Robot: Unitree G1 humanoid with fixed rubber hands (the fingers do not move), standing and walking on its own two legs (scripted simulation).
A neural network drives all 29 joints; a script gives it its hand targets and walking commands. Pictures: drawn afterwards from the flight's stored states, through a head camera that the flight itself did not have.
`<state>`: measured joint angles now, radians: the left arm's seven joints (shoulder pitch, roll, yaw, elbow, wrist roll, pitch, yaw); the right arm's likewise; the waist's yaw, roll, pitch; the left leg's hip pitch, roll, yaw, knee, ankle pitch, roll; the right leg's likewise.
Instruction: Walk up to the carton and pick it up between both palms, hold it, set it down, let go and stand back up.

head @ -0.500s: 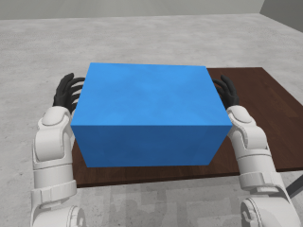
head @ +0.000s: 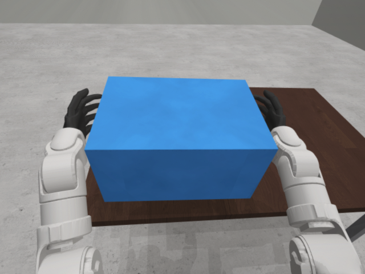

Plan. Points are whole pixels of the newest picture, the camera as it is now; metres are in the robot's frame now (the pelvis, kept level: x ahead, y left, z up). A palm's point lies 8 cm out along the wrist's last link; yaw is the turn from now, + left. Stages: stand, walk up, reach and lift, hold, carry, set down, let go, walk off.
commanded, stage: hold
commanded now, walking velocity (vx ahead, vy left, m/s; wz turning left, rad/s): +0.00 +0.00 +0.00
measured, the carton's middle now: (179, 137) +0.36 +0.01 +0.15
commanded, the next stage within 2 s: none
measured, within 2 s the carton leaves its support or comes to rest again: neither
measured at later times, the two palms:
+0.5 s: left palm (86, 126) +0.35 +0.20 +0.18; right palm (279, 134) +0.35 -0.20 +0.17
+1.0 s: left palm (83, 127) +0.34 +0.20 +0.19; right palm (277, 133) +0.35 -0.20 +0.17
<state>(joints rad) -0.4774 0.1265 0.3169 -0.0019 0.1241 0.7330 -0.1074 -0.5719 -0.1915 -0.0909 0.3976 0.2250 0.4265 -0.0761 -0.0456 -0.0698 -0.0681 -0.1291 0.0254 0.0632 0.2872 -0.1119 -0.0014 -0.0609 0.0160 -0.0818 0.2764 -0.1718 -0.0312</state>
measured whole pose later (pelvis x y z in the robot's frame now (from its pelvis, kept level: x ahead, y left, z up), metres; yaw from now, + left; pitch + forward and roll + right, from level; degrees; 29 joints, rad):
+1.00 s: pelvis +0.00 +0.01 +0.00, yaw +0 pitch -3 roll +0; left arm -0.44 0.10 0.31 -0.06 0.13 0.74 -0.11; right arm -0.52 -0.21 -0.08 0.33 0.25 0.43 -0.08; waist -0.07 -0.03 -0.04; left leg -0.12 0.02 0.06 0.30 -0.13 0.00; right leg -0.04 0.01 -0.08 0.27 -0.17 -0.02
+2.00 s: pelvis +0.00 +0.01 +0.00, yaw +0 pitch -4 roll +0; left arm -0.48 0.12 0.31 0.01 0.14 0.74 -0.11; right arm -0.58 -0.20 -0.09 0.42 0.24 0.43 -0.07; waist -0.05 -0.06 -0.06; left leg -0.11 0.02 0.06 0.30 -0.12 0.00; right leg -0.03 0.01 -0.08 0.27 -0.17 -0.02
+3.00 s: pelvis +0.00 +0.01 +0.00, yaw +0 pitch -3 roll +0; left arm -0.48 0.11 0.30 0.02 0.13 0.71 -0.10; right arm -0.56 -0.22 -0.08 0.40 0.24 0.41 -0.08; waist -0.05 -0.03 -0.05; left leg -0.12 0.02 0.07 0.30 -0.13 0.01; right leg -0.05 0.01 -0.07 0.27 -0.17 -0.02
